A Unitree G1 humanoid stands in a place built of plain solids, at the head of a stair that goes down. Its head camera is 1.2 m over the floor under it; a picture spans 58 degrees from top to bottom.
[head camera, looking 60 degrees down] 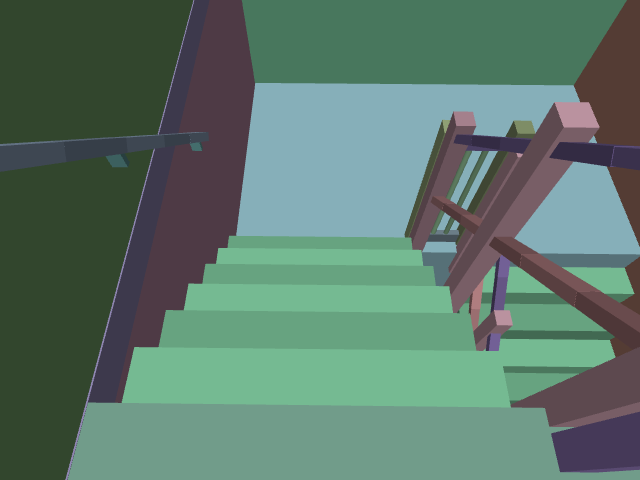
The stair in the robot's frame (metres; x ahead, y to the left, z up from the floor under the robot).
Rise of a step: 0.21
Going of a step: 0.21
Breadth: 1.20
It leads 1 degrees to the right of straight ahead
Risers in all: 7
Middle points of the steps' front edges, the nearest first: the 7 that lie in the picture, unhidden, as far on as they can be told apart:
0.19 0.01 0.00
0.40 0.01 -0.21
0.61 0.01 -0.41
0.81 0.01 -0.62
1.02 0.00 -0.83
1.23 0.00 -1.04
1.44 0.00 -1.25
